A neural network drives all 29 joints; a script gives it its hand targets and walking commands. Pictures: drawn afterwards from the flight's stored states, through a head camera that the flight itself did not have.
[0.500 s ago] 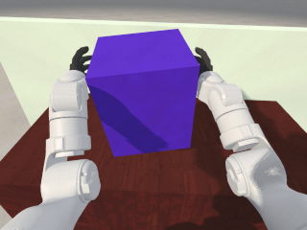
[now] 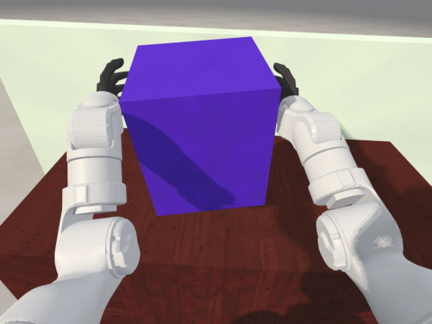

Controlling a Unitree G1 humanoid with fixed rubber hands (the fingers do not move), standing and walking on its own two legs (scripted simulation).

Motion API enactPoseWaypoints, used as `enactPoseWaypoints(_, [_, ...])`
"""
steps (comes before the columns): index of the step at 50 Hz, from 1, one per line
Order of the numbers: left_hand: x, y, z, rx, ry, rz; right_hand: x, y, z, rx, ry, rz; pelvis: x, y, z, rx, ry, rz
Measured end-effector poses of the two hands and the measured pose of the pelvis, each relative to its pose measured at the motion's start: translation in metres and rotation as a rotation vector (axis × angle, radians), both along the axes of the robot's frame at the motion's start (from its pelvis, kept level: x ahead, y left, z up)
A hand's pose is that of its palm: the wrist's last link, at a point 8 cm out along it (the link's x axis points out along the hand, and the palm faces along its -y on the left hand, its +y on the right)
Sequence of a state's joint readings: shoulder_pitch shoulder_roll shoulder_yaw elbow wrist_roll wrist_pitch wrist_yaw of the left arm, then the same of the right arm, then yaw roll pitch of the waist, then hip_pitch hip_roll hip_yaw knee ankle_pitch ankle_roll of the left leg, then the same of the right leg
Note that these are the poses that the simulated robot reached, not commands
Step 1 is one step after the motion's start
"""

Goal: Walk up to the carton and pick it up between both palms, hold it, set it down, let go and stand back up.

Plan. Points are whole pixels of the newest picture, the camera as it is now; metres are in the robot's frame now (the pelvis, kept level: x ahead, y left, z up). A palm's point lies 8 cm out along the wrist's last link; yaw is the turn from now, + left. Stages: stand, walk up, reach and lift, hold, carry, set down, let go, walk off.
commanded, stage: hold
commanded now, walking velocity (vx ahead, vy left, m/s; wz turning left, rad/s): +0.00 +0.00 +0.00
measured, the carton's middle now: (203, 127) +0.39 +0.00 +0.23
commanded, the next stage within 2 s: none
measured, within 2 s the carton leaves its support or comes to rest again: neither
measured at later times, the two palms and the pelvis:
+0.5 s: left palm (112, 101) +0.37 +0.15 +0.29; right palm (290, 105) +0.37 -0.15 +0.28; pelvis +0.01 +0.00 +0.00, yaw +0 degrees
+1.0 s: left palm (110, 100) +0.38 +0.16 +0.29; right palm (287, 105) +0.37 -0.15 +0.28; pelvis +0.00 +0.00 +0.00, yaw +0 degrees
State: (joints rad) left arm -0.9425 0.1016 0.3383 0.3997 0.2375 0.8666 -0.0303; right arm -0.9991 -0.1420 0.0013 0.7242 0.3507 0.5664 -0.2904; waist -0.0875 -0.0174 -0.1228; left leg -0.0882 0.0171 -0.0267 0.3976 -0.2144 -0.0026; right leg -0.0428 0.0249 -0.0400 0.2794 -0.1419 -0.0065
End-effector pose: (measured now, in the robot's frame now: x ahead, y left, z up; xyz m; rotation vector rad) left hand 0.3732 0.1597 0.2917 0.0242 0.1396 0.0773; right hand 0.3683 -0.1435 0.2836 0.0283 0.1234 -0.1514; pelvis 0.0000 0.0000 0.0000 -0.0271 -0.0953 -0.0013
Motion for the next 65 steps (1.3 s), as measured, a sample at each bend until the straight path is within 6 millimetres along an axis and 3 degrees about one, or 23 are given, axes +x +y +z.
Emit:
enactPoseWaypoints(21, [-0.001,-0.004,0.001,-0.002,-0.01,0.008,0.0,-0.004,-0.001,0.001,0.0,0.006,0.008,-0.003,0.0,0.0,-0.018,0.006])
enactPoseWaypoints(40, [-0.001,-0.001,0.008,0.003,0.001,0.004,-0.001,0.0,0.0,0.004,0.018,0.002,-0.003,-0.003,0.0,0.002,0.002,0.005])
enactPoseWaypoints(65, [0.009,-0.001,-0.001,0.001,0.002,0.011,0.01,-0.001,-0.007,0.002,0.03,0.008,0.006,-0.003,0.0,-0.003,0.012,0.01])
